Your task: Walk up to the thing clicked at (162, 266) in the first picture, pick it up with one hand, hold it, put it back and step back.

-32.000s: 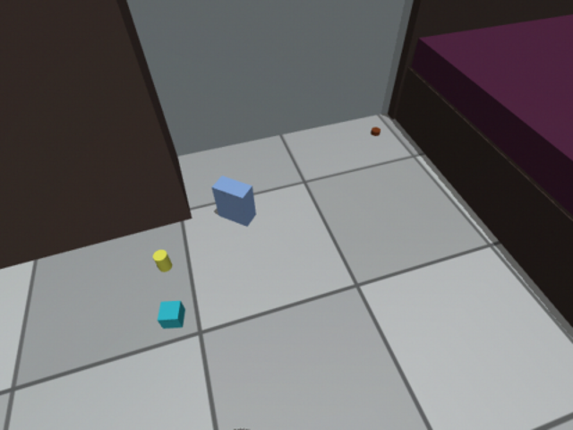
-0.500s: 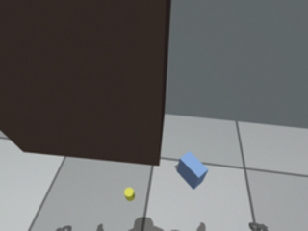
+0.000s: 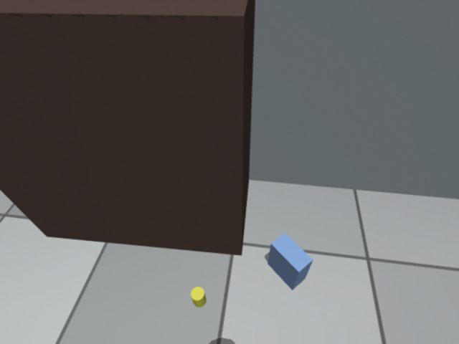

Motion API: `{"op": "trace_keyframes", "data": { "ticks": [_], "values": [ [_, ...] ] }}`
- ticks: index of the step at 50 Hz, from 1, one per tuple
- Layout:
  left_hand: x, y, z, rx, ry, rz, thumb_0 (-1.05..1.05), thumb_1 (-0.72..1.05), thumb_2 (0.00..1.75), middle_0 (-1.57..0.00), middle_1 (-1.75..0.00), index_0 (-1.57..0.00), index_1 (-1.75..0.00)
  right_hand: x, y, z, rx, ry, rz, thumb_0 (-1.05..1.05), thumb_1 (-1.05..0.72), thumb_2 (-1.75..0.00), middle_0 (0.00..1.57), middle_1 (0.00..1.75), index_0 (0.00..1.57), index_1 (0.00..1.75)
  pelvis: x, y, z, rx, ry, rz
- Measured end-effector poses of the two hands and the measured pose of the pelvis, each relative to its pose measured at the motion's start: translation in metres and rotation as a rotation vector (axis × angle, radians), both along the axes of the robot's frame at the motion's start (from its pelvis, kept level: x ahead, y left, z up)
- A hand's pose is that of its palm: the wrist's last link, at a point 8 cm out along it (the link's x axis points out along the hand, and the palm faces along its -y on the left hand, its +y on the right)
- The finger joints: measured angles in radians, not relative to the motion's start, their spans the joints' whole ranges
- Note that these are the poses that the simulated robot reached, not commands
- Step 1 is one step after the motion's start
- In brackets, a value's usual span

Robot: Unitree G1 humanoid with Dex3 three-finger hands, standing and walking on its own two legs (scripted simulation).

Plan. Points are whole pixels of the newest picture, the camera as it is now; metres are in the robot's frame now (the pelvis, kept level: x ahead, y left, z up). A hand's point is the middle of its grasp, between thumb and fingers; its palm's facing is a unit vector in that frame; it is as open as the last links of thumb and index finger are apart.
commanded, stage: stand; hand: left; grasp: from above
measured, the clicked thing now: (198, 297) +0.45 +0.17 -0.74
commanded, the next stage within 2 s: step back in 1.68 s
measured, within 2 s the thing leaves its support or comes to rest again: neither
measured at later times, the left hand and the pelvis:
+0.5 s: hand out of the picture +0.07 +0.22 -0.16, palm faces +0.01 -0.94 -0.33, open 7.4 cm; pelvis +0.01 -0.02 +0.00, yaw +0 degrees
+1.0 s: hand out of the picture +0.11 +0.22 -0.15, palm faces +0.00 -0.94 -0.34, open 7.4 cm; pelvis +0.03 -0.02 +0.01, yaw -1 degrees
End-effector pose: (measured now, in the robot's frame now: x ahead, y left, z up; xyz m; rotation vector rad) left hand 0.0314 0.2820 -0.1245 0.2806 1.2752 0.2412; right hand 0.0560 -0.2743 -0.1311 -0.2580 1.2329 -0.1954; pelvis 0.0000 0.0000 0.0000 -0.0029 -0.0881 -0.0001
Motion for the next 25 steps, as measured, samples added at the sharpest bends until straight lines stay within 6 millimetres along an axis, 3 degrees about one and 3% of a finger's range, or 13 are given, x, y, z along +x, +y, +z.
{"op": "trace_keyframes", "data": {
  "ticks": [10, 25],
  "values": [
    [0.003, -0.005, 0.003, 0.006, 0.012, 0.000, 0.01, 0.90, 0.90, -0.21, -0.30, -0.20, -0.30, -0.006, -0.015, 0.001, -0.010, 0.029, -0.005, 0.01, -0.91, -0.90, 0.20, 0.30, 0.21, 0.30, 0.001, -0.009, 0.002, 0.001, 0.002, 0.000],
    [0.030, -0.017, 0.005, -0.008, -0.011, -0.017, 0.01, 0.90, 0.90, -0.21, -0.30, -0.21, -0.30, 0.004, -0.027, 0.003, -0.016, 0.035, 0.000, 0.00, -0.91, -0.90, 0.20, 0.30, 0.21, 0.30, 0.010, -0.018, 0.004, 0.001, 0.014, -0.005]
  ]
}}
